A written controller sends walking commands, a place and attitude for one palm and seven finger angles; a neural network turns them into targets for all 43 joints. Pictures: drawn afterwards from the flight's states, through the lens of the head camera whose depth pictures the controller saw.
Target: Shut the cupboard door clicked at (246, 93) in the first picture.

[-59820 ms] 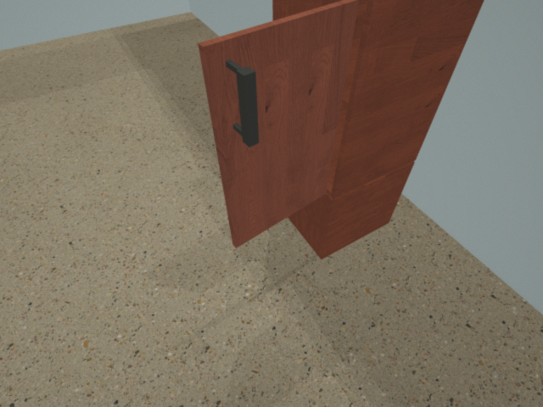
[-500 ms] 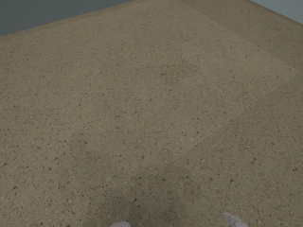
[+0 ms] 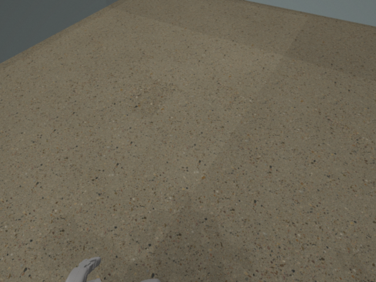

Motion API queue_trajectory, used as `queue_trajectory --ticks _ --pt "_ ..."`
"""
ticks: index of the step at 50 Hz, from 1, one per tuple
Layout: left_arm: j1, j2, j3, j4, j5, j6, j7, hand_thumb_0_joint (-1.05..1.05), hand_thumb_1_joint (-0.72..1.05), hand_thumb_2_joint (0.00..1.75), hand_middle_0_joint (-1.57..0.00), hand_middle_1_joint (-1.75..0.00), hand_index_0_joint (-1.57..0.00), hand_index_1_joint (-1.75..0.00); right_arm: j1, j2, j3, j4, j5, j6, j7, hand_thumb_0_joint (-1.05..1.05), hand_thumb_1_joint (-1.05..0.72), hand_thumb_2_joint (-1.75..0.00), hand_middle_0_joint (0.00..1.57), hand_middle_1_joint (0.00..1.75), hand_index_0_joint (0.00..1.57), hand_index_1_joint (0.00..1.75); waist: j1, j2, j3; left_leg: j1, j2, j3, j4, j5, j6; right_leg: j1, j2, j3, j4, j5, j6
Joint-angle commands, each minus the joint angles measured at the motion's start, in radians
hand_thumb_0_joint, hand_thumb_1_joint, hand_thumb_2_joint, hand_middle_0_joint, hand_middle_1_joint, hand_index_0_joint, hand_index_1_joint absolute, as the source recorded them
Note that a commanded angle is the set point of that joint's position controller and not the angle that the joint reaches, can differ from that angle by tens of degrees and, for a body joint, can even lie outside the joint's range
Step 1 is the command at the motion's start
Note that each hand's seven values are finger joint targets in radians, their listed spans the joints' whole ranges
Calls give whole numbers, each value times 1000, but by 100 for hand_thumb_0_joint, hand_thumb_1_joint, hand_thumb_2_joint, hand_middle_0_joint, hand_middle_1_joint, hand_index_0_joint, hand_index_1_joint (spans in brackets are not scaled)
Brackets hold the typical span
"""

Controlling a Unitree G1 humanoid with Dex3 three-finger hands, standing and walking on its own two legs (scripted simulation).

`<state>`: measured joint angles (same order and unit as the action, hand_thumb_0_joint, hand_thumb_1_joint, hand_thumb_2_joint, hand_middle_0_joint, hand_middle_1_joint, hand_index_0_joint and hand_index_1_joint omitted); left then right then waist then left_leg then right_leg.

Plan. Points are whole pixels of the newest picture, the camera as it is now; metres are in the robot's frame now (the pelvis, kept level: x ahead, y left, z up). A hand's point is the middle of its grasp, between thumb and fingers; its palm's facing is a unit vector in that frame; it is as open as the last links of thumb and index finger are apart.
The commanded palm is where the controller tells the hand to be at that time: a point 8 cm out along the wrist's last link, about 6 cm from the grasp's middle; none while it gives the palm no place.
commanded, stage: turn to face it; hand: left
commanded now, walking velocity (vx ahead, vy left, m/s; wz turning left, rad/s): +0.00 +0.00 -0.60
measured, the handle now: out of the picture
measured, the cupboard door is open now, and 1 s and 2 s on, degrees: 23 23 23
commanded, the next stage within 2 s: none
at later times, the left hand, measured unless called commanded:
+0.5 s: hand (114, 262) +0.18 +0.20 -0.15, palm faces -0.25 -0.94 -0.21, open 7.4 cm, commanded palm none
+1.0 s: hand (145, 242) +0.23 +0.14 -0.16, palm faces -0.50 -0.84 -0.22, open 7.4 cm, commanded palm none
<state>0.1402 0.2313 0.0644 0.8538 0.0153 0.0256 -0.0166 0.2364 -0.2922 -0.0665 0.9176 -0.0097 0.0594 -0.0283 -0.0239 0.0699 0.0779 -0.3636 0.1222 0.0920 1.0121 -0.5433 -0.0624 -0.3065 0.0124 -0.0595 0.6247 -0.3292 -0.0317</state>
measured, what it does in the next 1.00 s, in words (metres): steps on the spot, turning right: left foot, then right foot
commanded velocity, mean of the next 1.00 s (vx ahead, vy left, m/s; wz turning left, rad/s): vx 0.00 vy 0.00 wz -0.60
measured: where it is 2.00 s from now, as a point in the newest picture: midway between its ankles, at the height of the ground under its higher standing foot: outside the picture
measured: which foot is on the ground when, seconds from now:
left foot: up 0.00-0.28, down 0.30-0.64, up 0.66-0.98, down 1.00-1.00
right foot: down 0.00-0.30, up 0.32-0.62, down 0.64-1.00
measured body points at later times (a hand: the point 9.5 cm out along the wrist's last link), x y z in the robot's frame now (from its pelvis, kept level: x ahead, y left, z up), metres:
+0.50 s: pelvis +0.03 +0.03 +0.02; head +0.08 +0.03 +0.46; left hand +0.20 +0.25 -0.13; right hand +0.03 -0.24 -0.12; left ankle +0.07 +0.15 -0.72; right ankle -0.02 -0.09 -0.66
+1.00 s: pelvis +0.07 +0.00 +0.01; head +0.11 -0.02 +0.45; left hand +0.26 +0.18 -0.14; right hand +0.01 -0.28 -0.12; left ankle +0.14 +0.11 -0.72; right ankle -0.01 -0.09 -0.72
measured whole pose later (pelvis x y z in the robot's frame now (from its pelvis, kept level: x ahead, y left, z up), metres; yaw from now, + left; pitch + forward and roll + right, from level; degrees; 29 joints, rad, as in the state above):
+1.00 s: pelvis +0.07 +0.00 +0.01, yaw -34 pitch +3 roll +0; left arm 0.22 0.22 0.07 0.90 0.01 0.06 -0.01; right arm 0.16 -0.24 -0.04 0.85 0.00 0.02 -0.02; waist 0.01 -0.01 0.06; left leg -0.33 0.04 0.03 0.57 -0.30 -0.07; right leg -0.30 0.06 0.11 0.56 -0.30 -0.01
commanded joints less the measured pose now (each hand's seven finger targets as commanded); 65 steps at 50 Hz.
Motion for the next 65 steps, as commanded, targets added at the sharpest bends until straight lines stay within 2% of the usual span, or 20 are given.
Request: queue_trajectory --ticks 1,12,13,15,16,21,26,29,30,31,32,33,39,47,49,50,51,52,57,65 --pt "48 195 43 -56 1 -8 33 0 90 90 -20 -30 -20 -30 -77 -68 -6 -121 -5 -32 7 0 -90 -90 20 30 20 30 39 -257 -110 -258 2 -107 186 88 -24 208 -283 325 -269 534 -165" --pt "-7 203 53 -62 3 5 19 0 90 90 -20 -30 -20 -30 56 -34 -1 -92 4 -50 5 0 -90 -90 20 30 20 30 -20 -220 -135 123 -98 -44 -468 287 -18 19 -174 367 -174 359 -86" --pt "-12 174 46 -69 -4 10 16 0 90 90 -20 -30 -20 -30 84 -66 -6 -82 2 -59 0 0 -90 -90 20 30 20 30 -32 -151 -139 241 -55 -73 -581 337 -6 -73 -122 330 -119 258 -39" --pt "16 91 31 -96 -13 16 7 0 90 90 -20 -30 -20 -30 121 -210 -32 -102 -20 -66 -7 0 -90 -90 20 30 20 30 -35 252 -152 299 340 -478 -740 456 181 -264 60 88 284 -313 60" --pt "-9 117 36 -101 -4 15 4 0 90 90 -20 -30 -20 -30 107 -199 -23 -113 -26 -63 -9 0 -90 -90 20 30 20 30 -36 133 -127 215 369 -467 -731 484 240 -231 6 123 436 -306 53" --pt "-1 88 38 -68 2 35 -26 0 90 90 -20 -30 -20 -30 -11 -121 -4 -133 -27 -60 -16 0 -90 -90 20 30 20 30 13 133 -89 204 215 -144 -665 648 189 -208 -36 46 440 -169 88" --pt "-23 59 27 -78 0 27 -30 0 90 90 -20 -30 -20 -30 42 -144 -23 -102 -25 -53 -7 0 -90 -90 20 30 20 30 -17 148 -131 259 228 -60 -601 680 182 -99 -12 -30 181 -137 78" --pt "51 80 31 -60 3 14 -27 0 90 90 -20 -30 -20 -30 12 -155 -32 -102 -16 -47 2 0 -90 -90 20 30 20 30 24 119 -152 213 210 6 -478 633 126 61 7 -61 -80 56 57" --pt "114 117 41 -39 6 8 -22 0 90 90 -20 -30 -20 -30 -6 -141 -35 -109 -8 -46 6 0 -90 -90 20 30 20 30 60 42 -170 123 173 41 -366 521 79 191 -26 -8 -200 167 39" --pt "161 221 58 -23 17 -6 -10 0 90 90 -20 -30 -20 -30 -20 -66 -22 -135 1 -44 11 0 -90 -90 20 30 20 30 88 -255 -161 -89 51 105 -161 187 12 319 -243 283 -318 348 -34" --pt "198 288 69 -10 7 -9 4 0 90 90 -20 -30 -20 -30 -85 -41 -6 -177 -4 -38 10 0 -90 -90 20 30 20 30 111 -392 -130 -258 -48 37 49 -128 -14 307 -399 504 -308 629 -150" --pt "205 285 68 -10 2 -7 15 0 90 90 -20 -30 -20 -30 -93 -63 -4 -175 -1 -28 4 0 -90 -90 20 30 20 30 106 -306 -131 -275 -23 -81 155 -86 -4 263 -414 483 -315 526 -206" --pt "38 182 46 -49 8 -15 26 0 90 90 -20 -30 -20 -30 -60 -45 -9 -115 -5 -28 15 0 -90 -90 20 30 20 30 17 -210 -121 -184 -29 -80 38 138 -31 174 -230 293 -270 485 -144" --pt "33 205 59 -39 6 -1 22 0 90 90 -20 -30 -20 -30 -20 -31 -3 -119 6 -47 3 0 -90 -90 20 30 20 30 5 -235 -146 46 -97 -60 -411 222 -17 103 -196 399 -181 477 -116" --pt "23 143 47 -55 -7 8 17 0 90 90 -20 -30 -20 -30 49 -97 -14 -100 0 -63 -2 0 -90 -90 20 30 20 30 -22 -61 -174 271 23 -173 -658 364 19 -69 -70 305 -45 257 -16" --pt "58 89 35 -69 -17 12 8 0 90 90 -20 -30 -20 -30 70 -199 -30 -108 -16 -69 -6 0 -90 -90 20 30 20 30 -20 212 -188 361 263 -420 -701 511 126 -232 59 162 158 -135 45" --pt "32 110 36 -77 -6 11 8 0 90 90 -20 -30 -20 -30 85 -206 -30 -117 -21 -61 -10 0 -90 -90 20 30 20 30 -31 198 -166 301 367 -455 -702 611 221 -235 33 110 373 -322 55" --pt "37 112 39 -86 -1 9 2 0 90 90 -20 -30 -20 -30 52 -186 -22 -143 -27 -59 -11 0 -90 -90 20 30 20 30 -14 82 -149 219 357 -414 -698 600 252 -208 -8 121 473 -289 58" --pt "13 90 37 -56 1 31 -21 0 90 90 -20 -30 -20 -30 8 -121 -3 -135 -26 -62 -19 0 -90 -90 20 30 20 30 10 132 -123 299 210 -118 -616 879 191 -243 -35 50 468 -169 94" --pt "22 81 28 -58 2 14 -28 0 90 90 -20 -30 -20 -30 16 -158 -31 -107 -18 -48 1 0 -90 -90 20 30 20 30 20 135 -141 230 209 9 -475 718 126 48 4 -58 -55 37 55"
